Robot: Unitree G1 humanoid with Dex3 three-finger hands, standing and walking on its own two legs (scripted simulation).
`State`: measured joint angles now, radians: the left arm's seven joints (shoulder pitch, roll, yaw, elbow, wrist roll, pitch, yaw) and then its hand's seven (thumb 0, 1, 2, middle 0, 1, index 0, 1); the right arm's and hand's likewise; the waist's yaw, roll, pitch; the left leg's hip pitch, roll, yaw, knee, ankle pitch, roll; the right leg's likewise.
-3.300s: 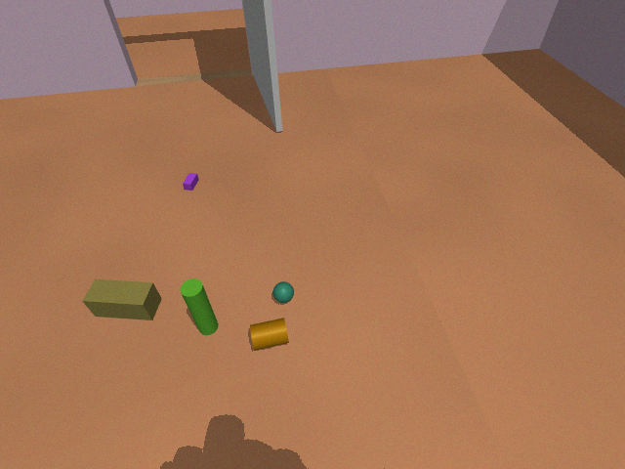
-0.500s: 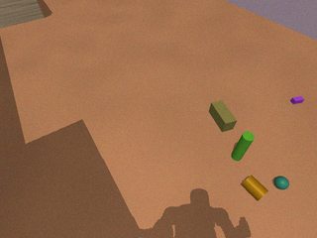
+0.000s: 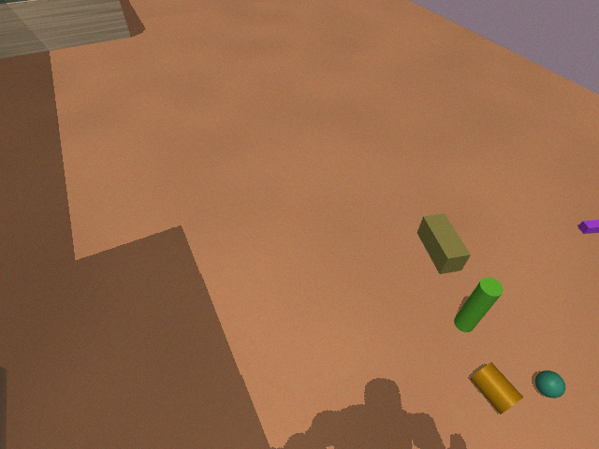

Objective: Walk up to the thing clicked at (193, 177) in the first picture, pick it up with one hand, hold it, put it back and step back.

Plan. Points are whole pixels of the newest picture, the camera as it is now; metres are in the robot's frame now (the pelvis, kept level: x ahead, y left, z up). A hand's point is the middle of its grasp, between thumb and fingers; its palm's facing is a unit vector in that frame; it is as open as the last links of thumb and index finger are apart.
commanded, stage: walk up
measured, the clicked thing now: (592, 226) +1.21 -1.24 -0.73
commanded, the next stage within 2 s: stand in 0.48 s
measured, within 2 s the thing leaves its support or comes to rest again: neither
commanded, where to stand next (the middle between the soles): +0.06 +0.00 m, yaw -2 degrees
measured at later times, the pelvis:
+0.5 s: pelvis +0.01 -0.01 +0.02, yaw +1 degrees
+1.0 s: pelvis +0.00 -0.02 +0.03, yaw +0 degrees
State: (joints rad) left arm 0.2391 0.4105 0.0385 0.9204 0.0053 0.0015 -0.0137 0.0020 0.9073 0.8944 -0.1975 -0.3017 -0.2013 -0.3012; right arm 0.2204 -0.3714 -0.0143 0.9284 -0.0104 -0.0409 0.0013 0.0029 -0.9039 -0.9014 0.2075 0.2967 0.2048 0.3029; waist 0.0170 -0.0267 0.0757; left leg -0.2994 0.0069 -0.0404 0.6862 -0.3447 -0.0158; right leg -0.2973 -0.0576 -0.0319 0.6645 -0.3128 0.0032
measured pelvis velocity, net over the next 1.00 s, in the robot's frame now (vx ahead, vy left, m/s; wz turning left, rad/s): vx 0.00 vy -0.02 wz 0.01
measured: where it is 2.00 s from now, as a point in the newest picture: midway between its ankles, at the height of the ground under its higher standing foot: outside the picture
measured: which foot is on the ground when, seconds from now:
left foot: down 0.00-1.00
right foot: down 0.00-1.00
